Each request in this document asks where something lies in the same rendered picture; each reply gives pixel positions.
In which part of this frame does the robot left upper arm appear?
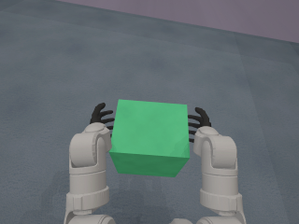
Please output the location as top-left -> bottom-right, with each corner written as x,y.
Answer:
68,215 -> 116,224

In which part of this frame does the left robot forearm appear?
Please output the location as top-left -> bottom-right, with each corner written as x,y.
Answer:
64,122 -> 112,224

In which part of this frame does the robot left hand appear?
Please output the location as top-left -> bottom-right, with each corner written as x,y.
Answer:
90,103 -> 115,137

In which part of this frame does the right robot forearm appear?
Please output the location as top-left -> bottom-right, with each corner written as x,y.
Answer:
192,126 -> 247,224

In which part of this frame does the carton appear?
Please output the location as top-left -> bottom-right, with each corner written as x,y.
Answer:
109,99 -> 190,177

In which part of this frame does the robot right hand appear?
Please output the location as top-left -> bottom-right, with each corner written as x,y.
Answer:
188,107 -> 211,143

